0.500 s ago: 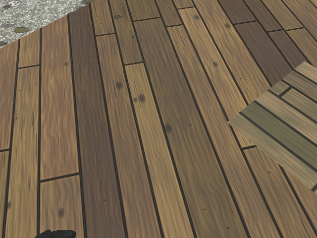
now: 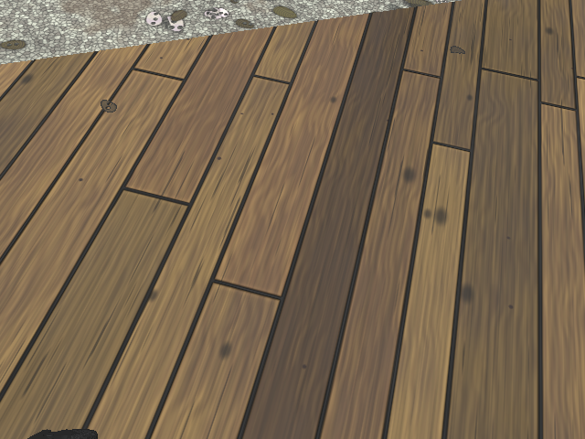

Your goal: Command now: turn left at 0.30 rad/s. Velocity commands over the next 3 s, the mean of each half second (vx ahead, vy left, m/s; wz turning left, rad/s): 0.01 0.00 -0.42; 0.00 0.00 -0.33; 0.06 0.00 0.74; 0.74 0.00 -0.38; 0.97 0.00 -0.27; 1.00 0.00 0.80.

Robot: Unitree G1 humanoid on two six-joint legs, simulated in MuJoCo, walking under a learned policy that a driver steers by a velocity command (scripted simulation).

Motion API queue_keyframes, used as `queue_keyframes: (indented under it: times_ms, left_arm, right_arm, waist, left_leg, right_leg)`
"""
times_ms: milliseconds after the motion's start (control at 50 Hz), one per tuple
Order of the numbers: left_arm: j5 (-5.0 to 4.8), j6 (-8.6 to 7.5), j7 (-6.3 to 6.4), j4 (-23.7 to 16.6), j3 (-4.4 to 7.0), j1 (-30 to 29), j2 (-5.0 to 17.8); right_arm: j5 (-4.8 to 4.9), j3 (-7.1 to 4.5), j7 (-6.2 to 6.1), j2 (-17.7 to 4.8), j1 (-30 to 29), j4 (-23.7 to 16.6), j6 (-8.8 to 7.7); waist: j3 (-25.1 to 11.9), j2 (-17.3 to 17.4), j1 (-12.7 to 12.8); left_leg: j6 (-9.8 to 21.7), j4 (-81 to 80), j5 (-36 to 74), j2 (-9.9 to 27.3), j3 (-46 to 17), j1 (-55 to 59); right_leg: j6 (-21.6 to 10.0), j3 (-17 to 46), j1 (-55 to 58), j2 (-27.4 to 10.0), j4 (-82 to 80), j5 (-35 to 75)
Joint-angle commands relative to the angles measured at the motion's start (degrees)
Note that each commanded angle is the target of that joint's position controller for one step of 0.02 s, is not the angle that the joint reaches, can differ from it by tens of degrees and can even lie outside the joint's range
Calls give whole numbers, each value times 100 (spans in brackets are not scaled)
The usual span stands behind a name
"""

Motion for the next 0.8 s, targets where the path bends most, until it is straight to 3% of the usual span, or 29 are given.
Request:
queue_keyframes:
  times_ms: [20, 60, 80, 100, 140, 160, 180, 200, 240, 260, 300, 340, 360, 400, 420, 440, 460, 480, 500, 520, 540, 560, 580, 620, 660, 700, 740, 780, 800]
  left_arm:
    - [-32, 25, -44, -161, 10, 258, 287]
    - [-29, 34, -96, -133, -54, 340, 188]
    - [-33, 22, -128, -123, -80, 378, 140]
    - [-39, 3, -150, -132, -79, 427, 162]
    - [28, -22, -160, -297, -8, 278, 568]
    - [27, -39, -139, -431, 68, 222, 980]
    - [-71, -36, -121, -386, 163, 201, 1249]
    - [-50, -28, -102, -420, 183, 275, 1186]
    - [-20, -51, -40, -388, 177, 662, 1026]
    - [-25, -88, -21, -388, 216, 848, 1058]
    - [-123, -87, 64, -411, 284, 825, 1080]
    - [-243, 88, 139, -490, 326, 630, 966]
    - [-248, 191, 160, -544, 346, 561, 946]
    - [-241, 312, 148, -650, 383, 461, 953]
    - [-294, 328, 132, -713, 378, 322, 924]
    - [-334, 325, 127, -762, 341, 298, 808]
    - [-276, 328, 106, -719, 262, 640, 495]
    - [-228, 243, 94, -844, 281, 821, 472]
    - [-120, 171, 81, -781, 403, 877, 937]
    - [-159, 194, 68, -639, 488, 931, 1164]
    - [-159, 259, 79, -496, 487, 1063, 1073]
    - [-145, 308, 75, -468, 457, 1108, 955]
    - [-148, 325, 39, -526, 403, 1037, 812]
    - [-196, 304, -17, -778, 298, 635, 636]
    - [-195, 287, -73, -987, 219, 324, 532]
    - [-132, 280, -115, -1121, 137, 159, 406]
    - [-42, 275, -103, -1171, 55, 133, 261]
    - [-10, 277, -56, -1069, 16, 272, 223]
    - [9, 275, -29, -991, -3, 336, 175]
  right_arm:
    - [-103, -125, 1, -605, -147, -377, -79]
    - [-186, 58, 96, -218, -222, -238, -113]
    - [-209, 109, 145, -143, -265, -154, -141]
    - [-203, 107, 174, -209, -370, -98, -163]
    - [-167, 17, 149, -473, -136, 51, -201]
    - [-227, -22, 97, -529, 86, 34, -219]
    - [-277, -21, 55, -420, 111, -39, -233]
    - [-221, -40, -6, -418, -254, -110, -232]
    - [-94, -72, -45, -297, -714, -238, -225]
    - [-81, -83, -22, -245, -817, -300, -222]
    - [-28, -98, 22, -137, -747, -261, -257]
    - [25, -64, 67, 46, -738, -195, -317]
    - [61, -52, 102, 115, -696, -144, -345]
    - [114, -94, 182, 76, -354, 21, -373]
    - [115, -143, 198, 14, -50, 146, -377]
    - [112, -218, 183, -142, 222, 271, -358]
    - [36, -309, 129, -509, 284, 251, -310]
    - [-265, -373, 152, -961, -57, 131, -269]
    - [-367, -323, 150, -740, -332, -12, -334]
    - [-317, -216, 104, -398, -671, -81, -368]
    - [-226, -173, 58, -276, -866, -125, -384]
    - [-132, -152, 5, -234, -914, -106, -390]
    - [-108, -131, -43, -247, -813, -71, -383]
    - [-156, -144, -98, -317, -429, 32, -342]
    - [-177, -188, -119, -451, -86, 132, -285]
    - [-149, -242, -74, -619, 107, 217, -249]
    - [-77, -267, 45, -765, 79, 286, -236]
    - [9, -228, 169, -735, -121, 335, -263]
    - [51, -158, 224, -583, -155, 405, -300]
  waist:
    - [-1379, 851, -71]
    - [-1239, 865, -89]
    - [-1094, 876, -68]
    - [-905, 887, 19]
    - [-488, 688, -71]
    - [-445, 51, -327]
    - [-388, -795, -481]
    - [-223, -1171, -260]
    - [-364, -1346, 86]
    - [-503, -1276, 223]
    - [-798, -813, 147]
    - [-941, -709, 121]
    - [-1008, -772, 127]
    - [-1130, -933, 40]
    - [-1162, -922, -127]
    - [-1181, -817, -214]
    - [-1228, 34, -28]
    - [-937, 1586, 208]
    - [-727, 1225, 268]
    - [-579, 776, 372]
    - [-485, 554, 417]
    - [-424, 602, 376]
    - [-370, 686, 293]
    - [-339, 765, 23]
    - [-434, 767, -200]
    - [-574, 673, -316]
    - [-684, 610, -246]
    - [-754, 735, -108]
    - [-795, 814, -52]
  left_leg:
    - [947, -505, 1458, 1463, -1072, 873]
    - [908, -556, 913, 1476, -989, 562]
    - [855, -576, 537, 1453, -919, 420]
    - [758, -523, 167, 1366, -806, 276]
    - [395, -243, -334, 1034, -630, 416]
    - [127, 310, -783, 625, -293, 459]
    - [-207, 801, -931, 87, 436, 491]
    - [-352, 1124, -954, -38, 589, 283]
    - [-353, 1757, -1834, -190, 393, -295]
    - [-381, 2293, -2421, -177, 173, -668]
    - [-477, 2543, -2401, -43, -55, -977]
    - [-578, 1630, -1940, -38, 20, -729]
    - [-608, 1221, -1678, -126, 120, -415]
    - [-600, 350, -1227, -245, 243, 281]
    - [-552, -381, -724, -237, 307, 777]
    - [-444, -994, -168, 17, 269, 1499]
    - [-44, -1231, -124, 1118, -712, 2294]
    - [808, -1324, 611, 2424, -2291, 1944]
    - [1148, -1365, 903, 2811, -2299, 1559]
    - [997, -1276, 915, 2442, -1590, 1336]
    - [764, -1193, 771, 1994, -971, 1313]
    - [670, -1130, 900, 1807, -574, 1402]
    - [688, -1101, 1324, 1710, -224, 1398]
    - [829, -1129, 1688, 1676, 164, 1657]
    - [982, -1116, 1975, 1878, 250, 2109]
    - [1111, -1060, 2250, 2018, 272, 2233]
    - [1213, -990, 2551, 2064, 302, 2074]
    - [1191, -882, 2736, 1963, 395, 1792]
    - [1129, -797, 2705, 1869, 380, 1714]
  right_leg:
    - [61, -157, 699, -235, -347, 137]
    - [-13, -201, 1229, -392, -786, 159]
    - [-71, -285, 1486, -376, -1138, 275]
    - [-153, -424, 1736, -289, -1648, 558]
    - [-390, -249, 1565, -287, -2365, 1398]
    - [-643, 499, 1411, -738, -2490, 2510]
    - [-1148, 1213, 1103, -1069, -2880, 2270]
    - [-1518, 1982, 1016, -1353, -3255, 1789]
    - [-1787, 2580, 1652, -1526, -3364, 2114]
    - [-1894, 2767, 2062, -1603, -3340, 2406]
    - [-1783, 2618, 2591, -1471, -3097, 2782]
    - [-1469, 2360, 2676, -1101, -2997, 2565]
    - [-1395, 2316, 2556, -964, -2977, 2538]
    - [-1327, 2381, 2289, -801, -2951, 2388]
    - [-1221, 2386, 2052, -678, -2875, 2052]
    - [-998, 2276, 1529, -478, -2731, 1295]
    - [-664, 1726, 607, 18, -1771, -409]
    - [-338, 806, -547, 683, -535, -1592]
    - [-151, 744, -646, 65, 613, -1476]
    - [-83, 596, -552, -45, 1097, -1069]
    - [-2, 487, -566, -83, 1356, -661]
    - [72, 405, -726, -160, 1637, -308]
    - [153, 232, -808, -232, 1824, -122]
    - [290, -88, -1018, -374, 1534, 104]
    - [387, -201, -1157, -507, 1122, 90]
    - [382, -213, -886, -557, 668, -104]
    - [278, -236, -288, -419, 100, -444]
    - [145, -361, 469, -252, -666, -528]
    - [83, -382, 872, -217, -1237, -369]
